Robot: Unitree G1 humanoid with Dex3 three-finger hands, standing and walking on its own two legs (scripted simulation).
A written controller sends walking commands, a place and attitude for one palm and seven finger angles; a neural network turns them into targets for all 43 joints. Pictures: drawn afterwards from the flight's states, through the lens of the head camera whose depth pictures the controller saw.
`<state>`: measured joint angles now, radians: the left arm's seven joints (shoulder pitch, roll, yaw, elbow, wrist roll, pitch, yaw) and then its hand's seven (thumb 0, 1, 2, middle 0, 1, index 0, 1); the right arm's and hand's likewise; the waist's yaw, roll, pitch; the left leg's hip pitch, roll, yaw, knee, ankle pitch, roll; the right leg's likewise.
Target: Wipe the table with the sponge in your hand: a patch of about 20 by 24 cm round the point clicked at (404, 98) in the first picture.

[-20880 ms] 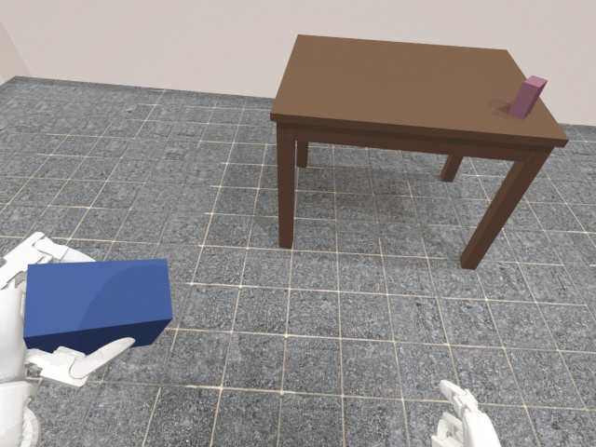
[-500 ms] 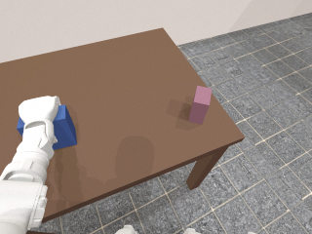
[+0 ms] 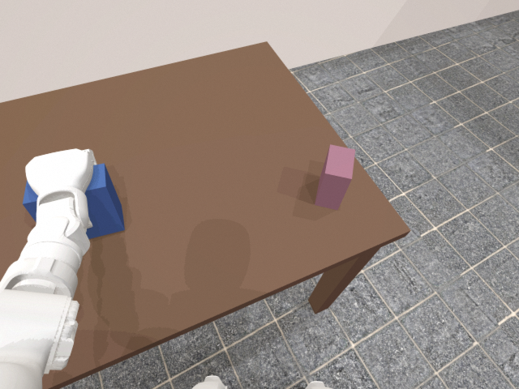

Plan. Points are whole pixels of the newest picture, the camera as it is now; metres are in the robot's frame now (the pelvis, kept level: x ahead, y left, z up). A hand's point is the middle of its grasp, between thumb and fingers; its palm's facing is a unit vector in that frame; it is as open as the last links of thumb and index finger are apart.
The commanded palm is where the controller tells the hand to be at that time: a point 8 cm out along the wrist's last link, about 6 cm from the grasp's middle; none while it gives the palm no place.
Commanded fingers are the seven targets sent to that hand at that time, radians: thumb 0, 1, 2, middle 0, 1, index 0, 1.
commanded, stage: slide across to the middle lane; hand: left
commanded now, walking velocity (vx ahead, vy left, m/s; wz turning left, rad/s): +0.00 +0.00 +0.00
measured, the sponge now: (83, 212) +0.40 +0.33 -0.03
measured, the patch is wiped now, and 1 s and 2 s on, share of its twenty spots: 0.45 0.55 0.70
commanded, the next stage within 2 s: wipe back along the middle lane in 0.42 s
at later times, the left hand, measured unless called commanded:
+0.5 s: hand (110, 182) +0.44 +0.27 +0.01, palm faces -0.14 +0.02 -0.99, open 10.2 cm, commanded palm +0.43 +0.24 +0.06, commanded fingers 0.00 0.10 1.30 -1.20 -1.60 -1.20 -1.60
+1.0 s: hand (125, 199) +0.41 +0.24 +0.01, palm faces -0.10 +0.00 -1.00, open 10.2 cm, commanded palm +0.38 +0.21 +0.04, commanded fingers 0.00 0.10 1.30 -1.20 -1.60 -1.20 -1.60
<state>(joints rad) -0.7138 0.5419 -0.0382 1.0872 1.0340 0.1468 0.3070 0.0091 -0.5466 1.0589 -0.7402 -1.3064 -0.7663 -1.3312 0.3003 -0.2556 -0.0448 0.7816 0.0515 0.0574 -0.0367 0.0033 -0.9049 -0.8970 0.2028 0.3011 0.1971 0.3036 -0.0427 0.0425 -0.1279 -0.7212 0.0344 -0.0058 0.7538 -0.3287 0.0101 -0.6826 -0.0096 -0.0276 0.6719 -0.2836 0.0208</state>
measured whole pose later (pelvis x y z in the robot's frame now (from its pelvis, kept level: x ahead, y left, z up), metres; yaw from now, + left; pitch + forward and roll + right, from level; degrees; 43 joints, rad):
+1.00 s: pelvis +0.03 -0.01 +0.01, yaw +1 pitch +12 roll -1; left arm -0.58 0.28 -0.17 0.94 1.02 0.34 0.38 0.00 -0.51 1.05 -0.69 -1.34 -0.72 -1.37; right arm 0.19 -0.24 -0.05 0.77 0.05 0.14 0.00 0.00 -0.91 -0.90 0.20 0.30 0.20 0.30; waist 0.01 0.04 -0.14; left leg -0.53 0.03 0.00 0.64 -0.33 0.00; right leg -0.50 -0.02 -0.03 0.60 -0.30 0.01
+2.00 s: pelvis +0.03 -0.02 +0.01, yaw +1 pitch +7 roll +0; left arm -0.19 0.19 -0.33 0.45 1.04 0.50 0.33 -0.01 -0.49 1.05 -0.67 -1.35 -0.69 -1.38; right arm 0.06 -0.24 -0.01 0.67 0.07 0.14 0.01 0.01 -0.91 -0.90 0.20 0.30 0.19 0.30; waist 0.09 0.05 -0.13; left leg -0.41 0.02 0.00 0.64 -0.35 -0.01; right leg -0.41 -0.03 -0.03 0.64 -0.35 0.00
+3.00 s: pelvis +0.01 -0.03 +0.01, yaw +0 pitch +6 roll +1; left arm -0.14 0.19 -0.32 0.43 1.04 0.48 0.34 -0.01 -0.49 1.04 -0.67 -1.35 -0.69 -1.38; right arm 0.09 -0.25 -0.02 0.68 0.08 0.13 -0.01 0.01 -0.91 -0.90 0.20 0.30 0.19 0.30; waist 0.09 0.05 -0.13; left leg -0.42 0.03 0.00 0.65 -0.33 -0.03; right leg -0.43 -0.01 -0.02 0.67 -0.34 -0.01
